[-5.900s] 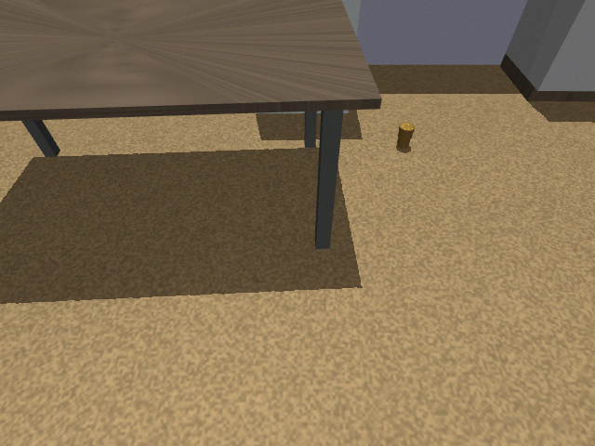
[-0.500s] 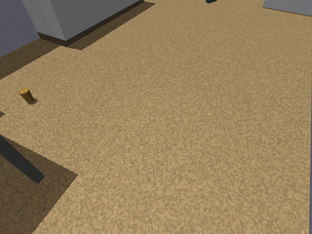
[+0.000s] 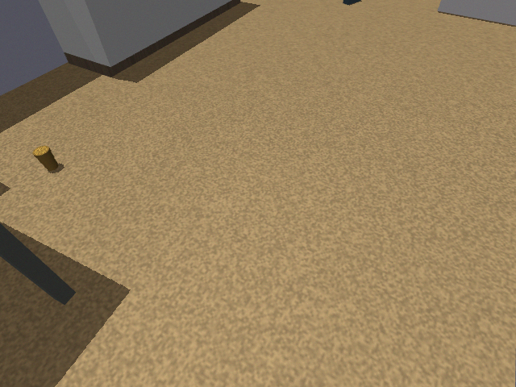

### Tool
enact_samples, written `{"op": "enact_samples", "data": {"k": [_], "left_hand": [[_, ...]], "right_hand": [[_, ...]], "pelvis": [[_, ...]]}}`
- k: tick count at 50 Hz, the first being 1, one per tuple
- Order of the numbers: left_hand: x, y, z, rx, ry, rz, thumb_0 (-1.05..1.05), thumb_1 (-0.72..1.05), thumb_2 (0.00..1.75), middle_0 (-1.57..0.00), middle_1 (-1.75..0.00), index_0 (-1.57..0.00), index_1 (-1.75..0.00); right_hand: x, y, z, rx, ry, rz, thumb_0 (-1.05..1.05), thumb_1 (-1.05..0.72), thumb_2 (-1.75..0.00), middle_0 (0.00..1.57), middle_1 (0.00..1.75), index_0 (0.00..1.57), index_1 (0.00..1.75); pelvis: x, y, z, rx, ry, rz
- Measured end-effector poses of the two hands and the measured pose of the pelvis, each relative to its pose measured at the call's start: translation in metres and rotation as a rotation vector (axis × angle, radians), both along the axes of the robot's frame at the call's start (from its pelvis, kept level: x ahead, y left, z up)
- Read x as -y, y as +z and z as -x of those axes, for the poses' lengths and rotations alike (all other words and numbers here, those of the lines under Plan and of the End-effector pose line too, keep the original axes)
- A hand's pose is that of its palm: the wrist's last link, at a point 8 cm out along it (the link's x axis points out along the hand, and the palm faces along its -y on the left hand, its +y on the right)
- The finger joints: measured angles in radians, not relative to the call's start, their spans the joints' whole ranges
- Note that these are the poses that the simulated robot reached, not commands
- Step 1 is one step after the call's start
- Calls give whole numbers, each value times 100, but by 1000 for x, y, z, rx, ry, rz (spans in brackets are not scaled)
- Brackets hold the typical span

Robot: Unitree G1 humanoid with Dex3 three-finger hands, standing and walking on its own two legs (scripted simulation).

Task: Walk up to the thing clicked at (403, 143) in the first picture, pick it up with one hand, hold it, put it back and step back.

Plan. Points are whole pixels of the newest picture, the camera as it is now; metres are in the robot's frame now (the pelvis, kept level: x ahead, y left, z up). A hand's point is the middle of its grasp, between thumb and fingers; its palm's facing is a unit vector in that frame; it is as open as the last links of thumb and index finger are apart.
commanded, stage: stand
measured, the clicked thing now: (47, 159) +1.37 +1.29 -0.72
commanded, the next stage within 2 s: walk up in 0.38 s
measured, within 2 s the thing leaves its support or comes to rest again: neither
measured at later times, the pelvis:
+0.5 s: pelvis +0.01 -0.01 +0.00, yaw -2 degrees
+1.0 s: pelvis +0.19 -0.05 -0.01, yaw +0 degrees
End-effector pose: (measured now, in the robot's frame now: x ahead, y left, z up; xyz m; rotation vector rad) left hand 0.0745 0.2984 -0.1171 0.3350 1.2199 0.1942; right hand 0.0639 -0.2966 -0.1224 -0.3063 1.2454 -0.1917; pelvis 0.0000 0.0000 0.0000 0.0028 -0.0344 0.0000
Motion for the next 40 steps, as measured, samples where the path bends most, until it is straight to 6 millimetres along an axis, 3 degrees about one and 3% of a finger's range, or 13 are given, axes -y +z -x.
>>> {"op": "enact_samples", "data": {"k": [21, 25, 30, 34, 40], "left_hand": [[0, -1, 8, -5, 12, 14, 0, 90, 90, -20, -30, -20, -30], [-6, 3, 2, -11, 0, 1, 0, 90, 90, -20, -30, -21, -30], [-4, 11, -29, 11, -33, -47, 1, 90, 90, -20, -30, -20, -30], [7, 13, -48, 69, -18, -88, 0, 90, 90, -20, -30, -20, -30], [25, 25, -53, 33, 36, -76, 0, 90, 90, -20, -30, -20, -30]], "right_hand": [[3, 2, -1, 16, 4, -3, 1, -91, -90, 20, 30, 20, 30], [18, 3, 1, 55, -19, -4, 1, -90, -90, 21, 30, 20, 30], [52, -4, 5, 23, -50, 13, 1, -90, -90, 21, 30, 20, 30], [81, -20, -13, -15, -57, 29, 1, -90, -90, 20, 30, 20, 30], [85, -5, -82, 42, -13, 0, 1, -91, -90, 20, 30, 20, 30]], "pelvis": [[1, -1, -1, 1, -4, 0], [7, -4, -13, -12, -29, -11], [30, -12, -33, 5, -50, -28], [48, -23, -58, 26, -35, 13], [55, -7, -101, 28, -35, 15]]}}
